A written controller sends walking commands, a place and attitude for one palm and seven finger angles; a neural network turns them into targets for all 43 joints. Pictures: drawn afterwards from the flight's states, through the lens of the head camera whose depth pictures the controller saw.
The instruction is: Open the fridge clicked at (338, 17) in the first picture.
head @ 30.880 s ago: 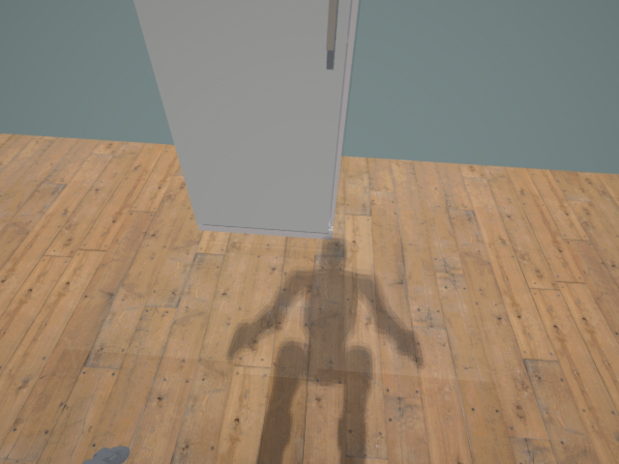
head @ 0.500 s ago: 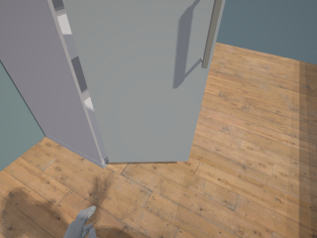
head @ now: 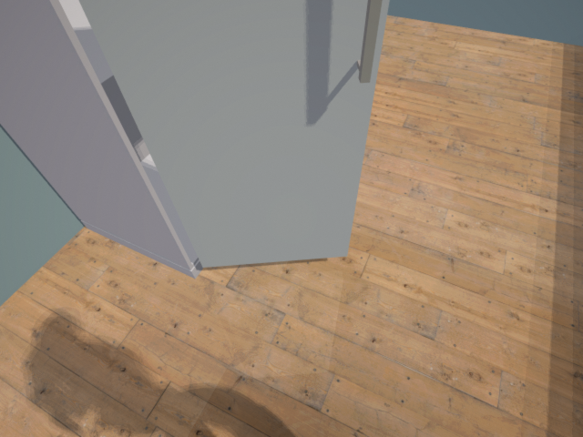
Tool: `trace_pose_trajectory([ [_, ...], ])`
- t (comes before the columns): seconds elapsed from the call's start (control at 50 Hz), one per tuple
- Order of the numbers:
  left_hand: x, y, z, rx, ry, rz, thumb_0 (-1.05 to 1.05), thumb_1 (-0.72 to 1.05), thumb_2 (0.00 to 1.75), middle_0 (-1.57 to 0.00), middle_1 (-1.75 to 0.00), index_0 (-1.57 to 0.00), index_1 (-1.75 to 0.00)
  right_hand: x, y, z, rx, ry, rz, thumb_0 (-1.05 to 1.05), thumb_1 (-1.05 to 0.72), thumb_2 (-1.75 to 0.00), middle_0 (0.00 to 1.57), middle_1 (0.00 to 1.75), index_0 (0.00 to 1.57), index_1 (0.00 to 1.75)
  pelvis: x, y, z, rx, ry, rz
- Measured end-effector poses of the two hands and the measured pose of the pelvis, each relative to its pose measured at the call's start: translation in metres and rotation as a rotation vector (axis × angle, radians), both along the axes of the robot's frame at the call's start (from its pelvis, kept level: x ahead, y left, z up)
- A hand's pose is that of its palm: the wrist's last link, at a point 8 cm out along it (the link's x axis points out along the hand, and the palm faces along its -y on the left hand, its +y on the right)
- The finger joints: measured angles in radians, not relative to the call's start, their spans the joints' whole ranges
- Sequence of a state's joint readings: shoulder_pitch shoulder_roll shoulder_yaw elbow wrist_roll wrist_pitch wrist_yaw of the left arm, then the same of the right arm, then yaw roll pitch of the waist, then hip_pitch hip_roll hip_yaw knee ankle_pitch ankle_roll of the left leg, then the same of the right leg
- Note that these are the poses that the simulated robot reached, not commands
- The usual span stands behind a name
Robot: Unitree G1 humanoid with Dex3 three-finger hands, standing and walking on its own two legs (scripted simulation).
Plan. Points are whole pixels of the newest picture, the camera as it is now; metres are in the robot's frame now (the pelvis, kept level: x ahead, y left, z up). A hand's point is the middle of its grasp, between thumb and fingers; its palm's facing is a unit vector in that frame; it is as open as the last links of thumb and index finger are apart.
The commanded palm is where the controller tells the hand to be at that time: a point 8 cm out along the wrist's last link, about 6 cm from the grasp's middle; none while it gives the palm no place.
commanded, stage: let the arm hang, fingers relaxed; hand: right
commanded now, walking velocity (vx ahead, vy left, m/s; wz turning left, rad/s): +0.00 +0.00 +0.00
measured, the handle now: out of the picture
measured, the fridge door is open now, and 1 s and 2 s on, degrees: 60 60 60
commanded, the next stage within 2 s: look to check the result in 0.62 s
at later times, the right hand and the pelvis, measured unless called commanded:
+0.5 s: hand out of the picture +0.13 -0.27 -0.14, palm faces -0.04 +0.93 -0.36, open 7.4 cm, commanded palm none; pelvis +0.02 -0.02 +0.01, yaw +1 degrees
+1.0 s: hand out of the picture +0.12 -0.24 -0.15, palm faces -0.06 +0.94 -0.33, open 7.4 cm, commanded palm none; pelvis +0.04 +0.00 +0.01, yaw +1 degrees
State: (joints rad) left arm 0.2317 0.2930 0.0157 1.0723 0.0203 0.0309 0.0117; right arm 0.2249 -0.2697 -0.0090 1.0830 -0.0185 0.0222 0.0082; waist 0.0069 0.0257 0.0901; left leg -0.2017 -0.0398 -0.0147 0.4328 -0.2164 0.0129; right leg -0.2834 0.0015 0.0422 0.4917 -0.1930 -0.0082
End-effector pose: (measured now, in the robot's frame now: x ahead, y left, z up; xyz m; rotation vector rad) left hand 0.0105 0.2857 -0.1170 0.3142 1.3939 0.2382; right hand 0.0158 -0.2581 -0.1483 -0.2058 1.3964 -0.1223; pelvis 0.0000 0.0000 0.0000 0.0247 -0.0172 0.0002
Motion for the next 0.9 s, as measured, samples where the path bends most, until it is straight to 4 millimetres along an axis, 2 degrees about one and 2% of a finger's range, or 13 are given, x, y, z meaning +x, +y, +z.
trace_pose_trajectory([
  [0.06, -0.004, -0.005, -0.001, -0.008, 0.013, 0.009, 0.01, 0.91, 0.9, -0.2, -0.3, -0.2, -0.3, -0.001, -0.023, 0.008, -0.049, 0.015, -0.004, 0.01, -0.93, -0.9, 0.21, 0.3, 0.2, 0.3, 0.002, -0.004, 0.002, -0.001, 0.003, 0.003],
  [0.12, 0.002, -0.01, -0.003, -0.019, -0.001, 0.01, 0.01, 0.9, 0.9, -0.2, -0.3, -0.2, -0.3, 0.007, -0.044, 0.017, -0.096, 0.004, -0.002, 0.01, -0.92, -0.9, 0.21, 0.3, 0.2, 0.3, 0.004, -0.009, 0.004, -0.005, 0.003, 0.005],
  [0.2, 0.021, -0.015, -0.006, -0.036, -0.045, -0.001, 0.01, 0.9, 0.9, -0.2, -0.3, -0.2, -0.3, 0.027, -0.063, 0.029, -0.145, -0.042, 0.011, 0.01, -0.91, -0.9, 0.21, 0.3, 0.2, 0.3, 0.007, -0.014, 0.005, -0.011, 0.002, 0.006],
  [0.28, 0.047, -0.018, -0.006, -0.047, -0.107, -0.018, 0.01, 0.9, 0.9, -0.21, -0.3, -0.2, -0.3, 0.052, -0.072, 0.039, -0.17, -0.102, 0.029, 0.01, -0.91, -0.9, 0.2, 0.3, 0.2, 0.3, 0.011, -0.017, 0.006, -0.017, 0.001, 0.008],
  [0.42, 0.09, -0.016, 0.0, -0.047, -0.209, -0.046, 0.01, 0.9, 0.9, -0.21, -0.3, -0.2, -0.3, 0.092, -0.065, 0.047, -0.163, -0.194, 0.061, 0.01, -0.91, -0.9, 0.2, 0.3, 0.2, 0.3, 0.019, -0.018, 0.007, -0.024, -0.002, 0.012],
  [0.54, 0.108, -0.009, 0.007, -0.033, -0.238, -0.058, 0.01, 0.9, 0.9, -0.21, -0.3, -0.2, -0.3, 0.11, -0.049, 0.044, -0.128, -0.223, 0.078, 0.01, -0.91, -0.9, 0.21, 0.3, 0.2, 0.3, 0.025, -0.016, 0.008, -0.026, 0.002, 0.013],
  [0.7, 0.104, 0.001, 0.008, -0.013, -0.196, -0.049, 0.01, 0.9, 0.9, -0.2, -0.3, -0.2, -0.3, 0.109, -0.033, 0.035, -0.095, -0.187, 0.073, 0.01, -0.9, -0.9, 0.21, 0.3, 0.2, 0.3, 0.034, -0.01, 0.009, -0.027, 0.005, 0.013],
  [0.9, 0.087, 0.007, 0.002, -0.02, -0.124, -0.023, 0.01, 0.9, 0.9, -0.2, -0.3, -0.2, -0.3, 0.097, -0.028, 0.032, -0.104, -0.119, 0.062, 0.01, -0.9, -0.9, 0.21, 0.3, 0.2, 0.3, 0.041, -0.001, 0.009, -0.026, 0.007, 0.019],
])
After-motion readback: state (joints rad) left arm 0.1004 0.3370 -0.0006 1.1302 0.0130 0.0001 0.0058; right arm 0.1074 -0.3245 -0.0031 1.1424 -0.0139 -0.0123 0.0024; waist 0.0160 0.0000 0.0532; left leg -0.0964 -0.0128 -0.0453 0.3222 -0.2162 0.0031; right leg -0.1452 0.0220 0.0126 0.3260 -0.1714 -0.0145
